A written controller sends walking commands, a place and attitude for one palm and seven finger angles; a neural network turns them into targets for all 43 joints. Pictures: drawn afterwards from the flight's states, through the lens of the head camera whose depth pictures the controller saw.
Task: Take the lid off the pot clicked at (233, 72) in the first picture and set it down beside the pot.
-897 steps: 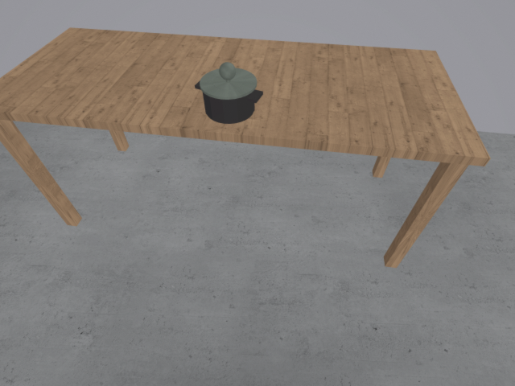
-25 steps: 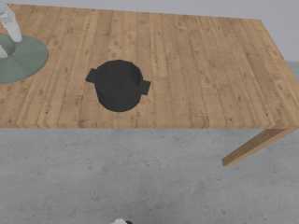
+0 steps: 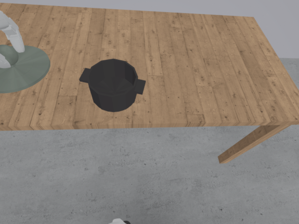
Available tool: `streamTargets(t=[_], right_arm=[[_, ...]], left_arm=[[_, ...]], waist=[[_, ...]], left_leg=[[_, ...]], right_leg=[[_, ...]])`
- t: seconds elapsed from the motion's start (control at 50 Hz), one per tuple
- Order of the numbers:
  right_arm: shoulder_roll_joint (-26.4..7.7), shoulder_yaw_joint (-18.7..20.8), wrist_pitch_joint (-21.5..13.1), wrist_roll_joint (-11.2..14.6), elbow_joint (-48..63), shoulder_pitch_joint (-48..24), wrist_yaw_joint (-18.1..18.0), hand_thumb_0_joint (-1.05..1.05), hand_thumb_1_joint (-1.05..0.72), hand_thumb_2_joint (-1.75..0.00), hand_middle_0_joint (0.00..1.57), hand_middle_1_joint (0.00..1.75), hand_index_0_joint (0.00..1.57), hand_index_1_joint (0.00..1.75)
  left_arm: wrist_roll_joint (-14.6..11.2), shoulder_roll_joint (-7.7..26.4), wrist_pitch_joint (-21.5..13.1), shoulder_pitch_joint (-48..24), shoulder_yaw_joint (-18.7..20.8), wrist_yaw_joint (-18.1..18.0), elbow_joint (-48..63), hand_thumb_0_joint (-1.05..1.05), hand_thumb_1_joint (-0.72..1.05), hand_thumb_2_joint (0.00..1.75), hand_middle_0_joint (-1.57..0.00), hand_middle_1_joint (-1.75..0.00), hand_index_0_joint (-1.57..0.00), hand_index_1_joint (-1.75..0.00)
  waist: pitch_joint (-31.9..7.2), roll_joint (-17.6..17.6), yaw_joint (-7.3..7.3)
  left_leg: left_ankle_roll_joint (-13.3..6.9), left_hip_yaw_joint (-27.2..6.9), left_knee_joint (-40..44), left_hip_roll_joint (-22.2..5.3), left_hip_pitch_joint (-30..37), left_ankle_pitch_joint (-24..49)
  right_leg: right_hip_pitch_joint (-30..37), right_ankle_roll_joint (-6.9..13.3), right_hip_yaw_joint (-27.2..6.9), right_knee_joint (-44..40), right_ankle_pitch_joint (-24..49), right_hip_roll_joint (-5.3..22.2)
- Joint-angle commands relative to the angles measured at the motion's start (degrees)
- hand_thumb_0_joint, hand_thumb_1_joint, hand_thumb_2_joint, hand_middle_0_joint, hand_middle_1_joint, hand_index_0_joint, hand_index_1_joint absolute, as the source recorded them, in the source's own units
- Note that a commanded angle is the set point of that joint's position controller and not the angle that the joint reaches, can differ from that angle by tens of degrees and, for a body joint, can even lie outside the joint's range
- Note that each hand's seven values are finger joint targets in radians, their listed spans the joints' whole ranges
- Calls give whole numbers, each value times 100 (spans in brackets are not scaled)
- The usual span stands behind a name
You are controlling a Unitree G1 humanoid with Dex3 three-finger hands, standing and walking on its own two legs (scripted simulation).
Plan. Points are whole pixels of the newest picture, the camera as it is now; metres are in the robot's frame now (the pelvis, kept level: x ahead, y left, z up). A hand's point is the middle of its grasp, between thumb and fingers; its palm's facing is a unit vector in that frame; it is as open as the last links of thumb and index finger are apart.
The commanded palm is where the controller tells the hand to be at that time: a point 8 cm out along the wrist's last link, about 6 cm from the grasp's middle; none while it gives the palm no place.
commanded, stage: lower the lid onto the table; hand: left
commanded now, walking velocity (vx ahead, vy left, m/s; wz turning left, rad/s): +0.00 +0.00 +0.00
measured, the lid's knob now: (5, 55) +0.51 +0.32 +0.12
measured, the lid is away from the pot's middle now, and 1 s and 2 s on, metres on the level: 0.24 0.23 0.24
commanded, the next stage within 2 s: none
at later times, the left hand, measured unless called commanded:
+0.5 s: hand (8, 61) +0.49 +0.31 +0.12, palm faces -0.45 -0.10 -0.89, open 7.5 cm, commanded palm +0.57 +0.31 +0.20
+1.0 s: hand (16, 69) +0.50 +0.31 +0.10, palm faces -0.47 -0.09 -0.88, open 7.5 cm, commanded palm +0.57 +0.31 +0.16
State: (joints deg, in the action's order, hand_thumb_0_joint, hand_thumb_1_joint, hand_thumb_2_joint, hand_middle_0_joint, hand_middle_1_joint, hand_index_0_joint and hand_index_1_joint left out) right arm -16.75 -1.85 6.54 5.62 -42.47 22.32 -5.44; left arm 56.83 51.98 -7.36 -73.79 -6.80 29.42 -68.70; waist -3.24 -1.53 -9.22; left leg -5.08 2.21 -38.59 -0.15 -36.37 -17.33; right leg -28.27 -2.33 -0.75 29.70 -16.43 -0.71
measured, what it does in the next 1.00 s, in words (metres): stands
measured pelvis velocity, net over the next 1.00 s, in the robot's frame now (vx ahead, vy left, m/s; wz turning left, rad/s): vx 0.00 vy -0.01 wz -0.02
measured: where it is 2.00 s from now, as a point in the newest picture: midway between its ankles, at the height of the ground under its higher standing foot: outside the picture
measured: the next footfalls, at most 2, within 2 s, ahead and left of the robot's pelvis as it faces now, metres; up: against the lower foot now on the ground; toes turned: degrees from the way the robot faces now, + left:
none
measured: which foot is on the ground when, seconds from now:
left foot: down 0.00-1.00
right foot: down 0.00-1.00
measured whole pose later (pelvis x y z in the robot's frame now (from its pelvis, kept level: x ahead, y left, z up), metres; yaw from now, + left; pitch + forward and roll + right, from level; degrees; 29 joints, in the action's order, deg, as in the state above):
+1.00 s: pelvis +0.00 -0.01 -0.01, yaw -1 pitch +18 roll -5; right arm -16.7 -2.1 8.2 5.6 -42.0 22.0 -7.0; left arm 57.8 52.7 -10.7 -66.9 -3.2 25.5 -68.5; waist -4.5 -1.8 -10.4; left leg -4.4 2.2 -43.3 -1.4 -42.2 -19.4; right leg -34.5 -2.4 -0.9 34.8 -18.6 -1.9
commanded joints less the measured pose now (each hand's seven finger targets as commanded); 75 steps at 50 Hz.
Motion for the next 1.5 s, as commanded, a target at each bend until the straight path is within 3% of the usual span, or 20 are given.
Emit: streamTargets(t=[0.0,0.22,0.28,0.32,0.46,0.48,0.62,0.66,0.7,0.78,0.82,0.84,1.06,1.12,1.24,1.32,1.36,1.4,1.46,1.48], right_arm=[[-1178,402,-20,-39,190,869,-104,0,-90,-90,20,30,20,30],[-1188,416,36,-49,130,896,-142,0,-90,-90,20,30,20,30],[-1162,426,23,-75,126,904,-157,0,-90,-90,20,30,20,30],[-1177,388,24,-43,141,903,-158,0,-90,-90,20,30,20,30],[-1209,348,43,-32,190,845,-201,0,-90,-90,20,30,20,30],[-1168,357,42,-33,213,868,-212,0,-90,-90,20,30,20,30],[-1186,352,29,-24,186,914,-242,0,-90,-90,20,30,20,30],[-1200,355,42,-35,169,909,-256,0,-90,-90,20,30,20,30],[-1175,376,48,-25,156,910,-237,0,-90,-90,20,30,20,30],[-1179,369,77,-57,145,974,-255,0,-90,-90,20,30,20,30],[-1173,385,79,-39,135,958,-240,0,-90,-90,20,30,20,30],[-1181,347,75,-23,142,913,-256,0,-90,-90,20,30,20,30],[-1187,331,152,-44,196,929,-264,0,-90,-90,20,30,20,30],[-1190,326,167,-33,205,928,-262,0,-90,-90,20,30,20,30],[-1160,315,158,-52,185,905,-319,0,-90,-90,20,30,20,30],[-1179,339,199,-49,171,960,-292,0,-90,-90,20,30,20,30],[-1189,356,221,-79,150,944,-285,0,-90,-90,20,30,20,30],[-1172,337,217,-68,157,945,-288,0,-90,-90,20,30,20,30],[-1156,360,233,-116,158,987,-304,0,-90,-90,20,30,20,30],[-1143,348,224,-85,171,972,-296,0,-90,-90,20,30,20,30]], left_arm=[[-8,1673,-51,-3165,495,-303,1443,0,68,82,-86,-110,-88,-109],[-123,1644,-162,-2986,576,-334,1615,0,68,82,-86,-110,-88,-109],[-102,1552,-191,-3093,538,-367,1778,0,68,82,-86,-110,-88,-109],[-112,1679,-175,-2681,650,-408,1296,0,68,82,-86,-110,-88,-109],[-43,2001,-231,-2811,792,-522,1610,0,68,82,-86,-110,-88,-109],[-13,1806,-221,-2824,649,-515,1548,0,68,82,-86,-110,-88,-109],[-37,1933,-253,-2559,785,-567,1428,0,68,82,-86,-110,-88,-109],[-54,1977,-297,-2646,824,-582,1676,0,68,82,-86,-110,-88,-109],[-60,1643,-257,-2542,612,-556,1435,0,68,82,-86,-110,-88,-109],[-24,1971,-310,-2567,857,-612,1577,0,68,82,-86,-110,-88,-109],[-42,1658,-279,-2376,669,-599,1281,0,68,82,-86,-110,-88,-109],[-82,1903,-351,-2390,857,-608,1472,0,68,82,-86,-110,-88,-109],[70,2157,-347,-2301,967,-758,1319,0,68,82,-86,-110,-88,-109],[91,2022,-337,-2241,844,-750,1188,0,68,82,-86,-110,-88,-109],[-12,2023,-473,-2368,941,-752,1612,0,68,82,-86,-110,-88,-109],[35,1892,-391,-2117,860,-777,1153,0,68,82,-86,-110,-88,-109],[60,1925,-412,-2294,896,-831,1432,0,68,82,-86,-110,-88,-109],[94,1856,-400,-2235,839,-852,1286,0,68,82,-86,-110,-88,-109],[126,2017,-414,-2386,1001,-919,1501,0,68,82,-86,-110,-88,-109],[138,1783,-391,-2298,837,-908,1257,0,68,82,-86,-110,-88,-109]], waist=[[-2764,-1163,-21],[-2841,-1242,-51],[-2969,-1508,-41],[-2677,-979,-60],[-2918,-1185,-18],[-2932,-1241,-57],[-2827,-1084,-69],[-3042,-1320,-44],[-2802,-1351,-103],[-3107,-1302,-76],[-2805,-1201,-124],[-2885,-1193,-46],[-3009,-1294,-105],[-2810,-1288,-143],[-3221,-1600,-100],[-2837,-1209,-204],[-3099,-1514,-157],[-2922,-1434,-188],[-3357,-1550,-175],[-3125,-1579,-216]], left_leg=[[110,-416,98,-110,3269,2912],[122,-429,-13,-175,3370,3100],[180,-487,-56,-189,3616,3525],[97,-402,-29,-155,3149,2932],[107,-357,-69,-165,3103,2957],[109,-359,-77,-134,3100,2937],[88,-346,-134,-159,2943,2794],[134,-376,-200,-204,3226,3346],[145,-375,-198,-194,3139,3106],[124,-379,-294,-176,3165,3423],[129,-368,-265,-184,3032,3127],[122,-354,-299,-206,3063,3400],[131,-319,-443,-165,2798,3100],[129,-339,-429,-161,2612,2711],[190,-424,-577,-230,3008,3429],[174,-451,-590,-205,2627,2901],[229,-510,-623,-260,2916,3141],[224,-520,-628,-243,2735,2901],[270,-583,-730,-274,3011,3369],[284,-621,-730,-258,2933,3258]], right_leg=[[-538,342,459,-124,1348,-446],[-777,322,468,-64,1294,-456],[-893,337,481,-38,1330,-475],[-777,316,468,-30,1284,-462],[-632,326,413,78,1402,-450],[-693,329,428,74,1363,-455],[-769,315,424,121,1316,-450],[-834,311,416,179,1465,-461],[-1055,315,435,149,1257,-460],[-900,303,401,217,1492,-465],[-1098,304,430,194,1294,-468],[-968,306,432,235,1454,-465],[-1040,295,365,381,1363,-481],[-1226,309,387,392,1118,-481],[-1387,311,431,532,1222,-509],[-1564,296,427,531,988,-508],[-1691,301,427,583,920,-521],[-1758,318,444,599,841,-515],[-1750,295,439,683,945,-536],[-1948,310,456,677,838,-530]])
